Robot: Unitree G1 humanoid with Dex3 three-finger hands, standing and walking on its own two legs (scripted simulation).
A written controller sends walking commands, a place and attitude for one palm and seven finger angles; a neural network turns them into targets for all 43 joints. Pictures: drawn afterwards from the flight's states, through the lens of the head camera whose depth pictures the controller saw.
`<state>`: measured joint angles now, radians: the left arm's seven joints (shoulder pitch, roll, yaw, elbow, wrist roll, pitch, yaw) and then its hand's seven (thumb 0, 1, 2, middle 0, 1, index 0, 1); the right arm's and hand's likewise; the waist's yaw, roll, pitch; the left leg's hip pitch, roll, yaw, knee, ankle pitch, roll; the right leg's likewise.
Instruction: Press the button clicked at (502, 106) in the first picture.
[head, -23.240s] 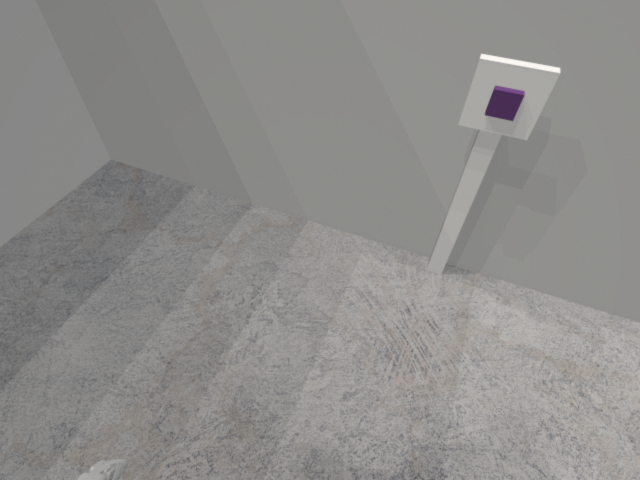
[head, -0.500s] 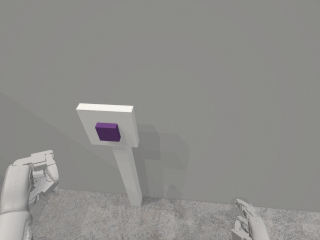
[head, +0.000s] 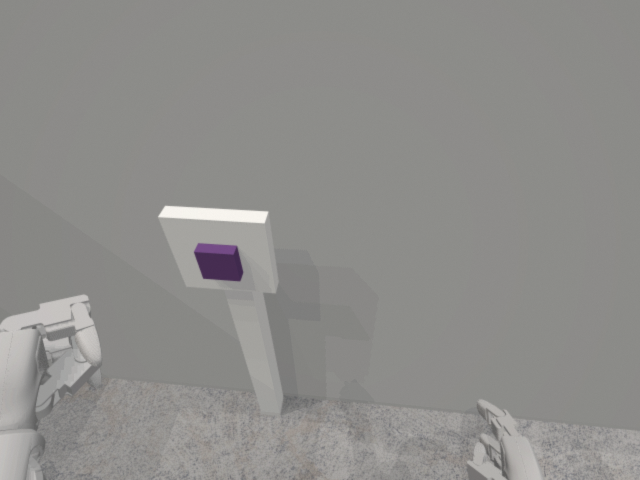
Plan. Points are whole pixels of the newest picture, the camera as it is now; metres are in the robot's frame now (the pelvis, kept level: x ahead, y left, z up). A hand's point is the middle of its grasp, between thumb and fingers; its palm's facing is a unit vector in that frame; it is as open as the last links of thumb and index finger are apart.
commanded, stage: step back with the hand held close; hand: left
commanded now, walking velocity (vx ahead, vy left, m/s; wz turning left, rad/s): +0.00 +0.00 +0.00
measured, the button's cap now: (220, 261) +0.46 +0.24 -0.02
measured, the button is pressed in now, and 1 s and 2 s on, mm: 0 0 0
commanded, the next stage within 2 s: stop stepping back and stand still in 1.42 s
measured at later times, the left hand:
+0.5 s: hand (69, 376) +0.16 +0.25 +0.15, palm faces +0.30 -0.82 -0.48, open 3.1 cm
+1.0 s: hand (1, 458) +0.09 +0.26 +0.16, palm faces +0.40 -0.79 -0.46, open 3.1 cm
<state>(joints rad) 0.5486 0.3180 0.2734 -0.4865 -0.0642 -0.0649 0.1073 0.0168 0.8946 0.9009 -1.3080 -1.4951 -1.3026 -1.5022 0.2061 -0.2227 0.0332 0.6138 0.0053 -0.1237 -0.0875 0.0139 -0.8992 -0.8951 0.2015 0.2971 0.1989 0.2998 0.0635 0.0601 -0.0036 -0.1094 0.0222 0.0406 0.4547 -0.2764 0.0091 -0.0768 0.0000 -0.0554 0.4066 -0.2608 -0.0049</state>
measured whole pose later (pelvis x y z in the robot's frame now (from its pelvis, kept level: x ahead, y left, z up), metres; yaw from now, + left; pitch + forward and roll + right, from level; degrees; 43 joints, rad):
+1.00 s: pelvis -0.10 +0.02 -0.02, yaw +2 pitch +0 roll -2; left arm 0.61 0.38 0.40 -0.62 -0.02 -0.24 0.15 0.02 0.89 0.90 -1.31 -1.50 -1.31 -1.50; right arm 0.20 -0.21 0.01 0.56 -0.01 -0.08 -0.06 0.01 -0.90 -0.89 0.20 0.30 0.20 0.30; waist 0.00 0.00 0.04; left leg -0.45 0.01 0.01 0.66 -0.25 0.04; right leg -0.38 0.04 0.02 0.59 -0.21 0.01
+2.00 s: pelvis -0.22 +0.04 -0.01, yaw -4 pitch -1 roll -1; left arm 0.68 0.46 0.41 -0.71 -0.06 -0.21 0.12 0.02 0.89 0.90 -1.31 -1.50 -1.30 -1.50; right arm 0.23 -0.14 0.04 0.60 -0.03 -0.12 -0.03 0.01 -0.90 -0.89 0.20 0.30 0.20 0.30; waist -0.03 -0.04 -0.01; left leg -0.54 -0.03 0.01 0.67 -0.25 -0.03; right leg -0.18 0.09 -0.05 0.51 -0.34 -0.08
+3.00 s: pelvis -0.24 +0.06 +0.00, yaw +0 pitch -2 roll -1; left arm 0.34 0.21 0.01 1.10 0.01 0.02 0.02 0.01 0.91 0.90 -0.71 -0.90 -0.71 -0.88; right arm 0.30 -0.16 0.01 1.06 -0.03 0.04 -0.02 0.01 -0.90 -0.89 0.20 0.30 0.20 0.30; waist 0.01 0.00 0.06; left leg -0.26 0.02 -0.01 0.47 -0.18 0.00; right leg -0.17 0.03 -0.10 0.42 -0.23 -0.05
